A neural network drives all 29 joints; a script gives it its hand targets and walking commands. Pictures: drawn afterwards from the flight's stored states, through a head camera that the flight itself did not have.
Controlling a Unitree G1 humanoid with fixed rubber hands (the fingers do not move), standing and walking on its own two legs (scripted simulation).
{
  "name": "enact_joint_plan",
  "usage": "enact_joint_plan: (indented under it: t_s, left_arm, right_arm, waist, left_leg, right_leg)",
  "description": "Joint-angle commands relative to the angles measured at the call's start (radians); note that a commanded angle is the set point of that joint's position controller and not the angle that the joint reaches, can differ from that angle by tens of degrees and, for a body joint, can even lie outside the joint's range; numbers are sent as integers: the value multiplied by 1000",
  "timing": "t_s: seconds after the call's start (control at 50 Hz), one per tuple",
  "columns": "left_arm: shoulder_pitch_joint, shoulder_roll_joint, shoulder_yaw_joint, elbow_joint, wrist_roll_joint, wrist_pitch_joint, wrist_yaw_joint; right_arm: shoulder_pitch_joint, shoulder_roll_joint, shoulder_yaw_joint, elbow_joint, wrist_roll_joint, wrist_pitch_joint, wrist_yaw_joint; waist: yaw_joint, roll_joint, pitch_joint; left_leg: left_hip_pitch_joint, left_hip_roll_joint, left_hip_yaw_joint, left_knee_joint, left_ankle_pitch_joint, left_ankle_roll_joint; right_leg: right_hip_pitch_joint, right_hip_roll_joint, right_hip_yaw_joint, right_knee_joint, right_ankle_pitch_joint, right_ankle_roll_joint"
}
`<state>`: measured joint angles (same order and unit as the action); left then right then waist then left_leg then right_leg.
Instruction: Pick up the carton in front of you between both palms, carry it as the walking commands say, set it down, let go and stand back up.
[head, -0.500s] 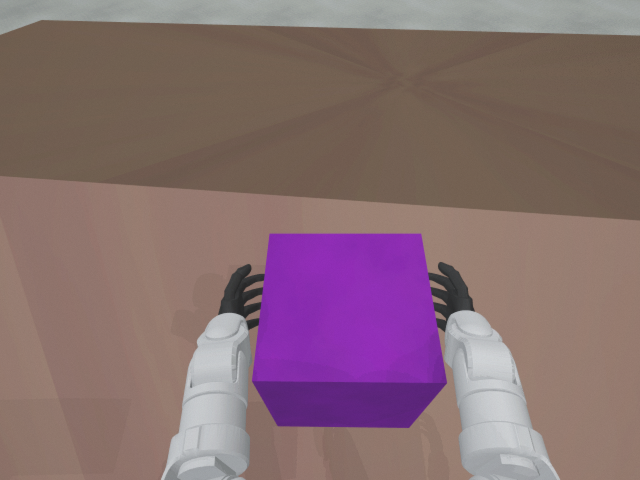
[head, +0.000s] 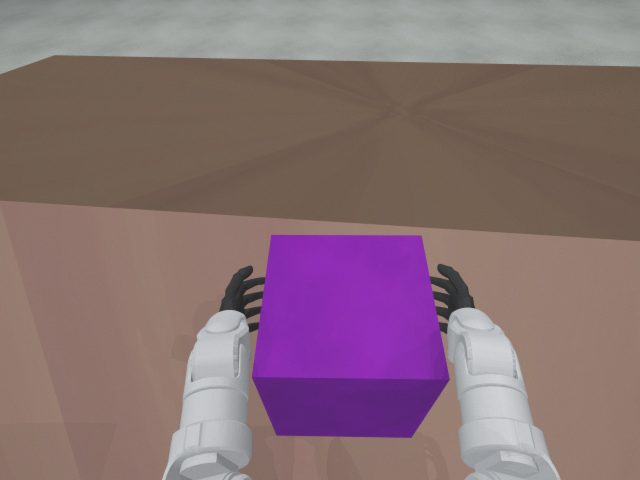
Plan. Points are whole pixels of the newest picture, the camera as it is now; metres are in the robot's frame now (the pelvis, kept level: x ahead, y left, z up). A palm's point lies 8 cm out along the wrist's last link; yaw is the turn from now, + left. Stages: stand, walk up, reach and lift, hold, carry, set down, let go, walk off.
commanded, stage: reach and lift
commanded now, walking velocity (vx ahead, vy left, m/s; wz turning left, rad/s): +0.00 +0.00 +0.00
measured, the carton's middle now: (344, 341) +0.31 +0.00 -0.04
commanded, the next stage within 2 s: hold in 0.60 s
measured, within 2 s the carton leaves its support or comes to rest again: neither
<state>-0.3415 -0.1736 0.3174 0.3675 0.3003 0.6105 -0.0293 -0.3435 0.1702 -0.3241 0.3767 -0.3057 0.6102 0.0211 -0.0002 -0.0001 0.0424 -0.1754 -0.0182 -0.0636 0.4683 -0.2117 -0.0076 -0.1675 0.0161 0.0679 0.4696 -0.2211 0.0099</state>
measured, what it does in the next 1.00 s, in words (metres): stands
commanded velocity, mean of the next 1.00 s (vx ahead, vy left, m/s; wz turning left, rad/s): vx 0.00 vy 0.00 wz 0.00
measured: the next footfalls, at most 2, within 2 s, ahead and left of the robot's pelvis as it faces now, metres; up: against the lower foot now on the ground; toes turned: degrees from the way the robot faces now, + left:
none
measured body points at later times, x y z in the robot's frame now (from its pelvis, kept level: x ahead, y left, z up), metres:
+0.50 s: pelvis +0.02 +0.00 +0.01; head -0.01 +0.00 +0.46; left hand +0.32 +0.15 +0.03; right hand +0.32 -0.15 +0.03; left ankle +0.03 +0.13 -0.74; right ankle +0.03 -0.13 -0.74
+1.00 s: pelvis +0.01 +0.00 +0.01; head -0.03 +0.00 +0.45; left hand +0.30 +0.15 +0.05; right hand +0.30 -0.15 +0.04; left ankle +0.03 +0.13 -0.74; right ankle +0.03 -0.13 -0.74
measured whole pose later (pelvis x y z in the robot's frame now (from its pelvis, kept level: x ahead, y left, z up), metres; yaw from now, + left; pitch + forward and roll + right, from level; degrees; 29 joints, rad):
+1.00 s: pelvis +0.01 +0.00 +0.01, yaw +0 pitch -8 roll +0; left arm -0.26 -0.15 0.22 0.21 0.26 0.76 -0.02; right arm -0.27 0.15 -0.23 0.22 -0.27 0.76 0.01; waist 0.00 0.00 0.05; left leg -0.05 -0.01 -0.07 0.38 -0.18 -0.01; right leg -0.04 0.02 0.07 0.38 -0.19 0.01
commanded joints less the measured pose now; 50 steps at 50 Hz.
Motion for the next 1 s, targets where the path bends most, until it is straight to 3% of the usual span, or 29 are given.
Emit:
enact_joint_plan:
  t_s: [0.0,0.26,0.58,0.68,0.82,0.98]
  left_arm:
    - [-503,-939,-550,11,-207,-16,-214]
    - [-384,-910,-590,-88,-232,14,-203]
    - [-363,-888,-620,-160,-257,50,-201]
    - [-321,-885,-687,-259,-297,88,-191]
    - [-332,-841,-623,-219,-260,126,-190]
    - [-427,-882,-634,-196,-273,115,-199]
  right_arm:
    - [-525,928,562,1,216,-21,235]
    - [-399,907,593,-93,240,9,218]
    - [-372,898,625,-167,266,48,209]
    - [-332,892,691,-265,304,86,200]
    - [-344,841,629,-225,271,124,204]
    - [-442,874,642,-206,282,111,215]
  waist:
    - [3,1,-286]
    - [3,2,-289]
    - [4,-3,-265]
    - [1,-1,-309]
    - [2,2,-161]
    - [2,0,-208]
  left_leg:
    - [105,-69,-1,-85,75,7]
    - [167,-76,-8,-110,235,-1]
    - [177,-78,-8,-130,229,1]
    - [223,-76,-15,-141,309,-3]
    - [160,-70,-4,-168,110,5]
    - [160,-66,-2,-151,61,6]
  right_leg:
    - [53,72,-5,-95,60,-18]
    - [122,79,6,-121,218,-8]
    - [145,77,9,-138,227,-4]
    - [189,78,14,-151,306,-1]
    - [127,71,6,-179,104,-12]
    - [118,69,2,-160,55,-14]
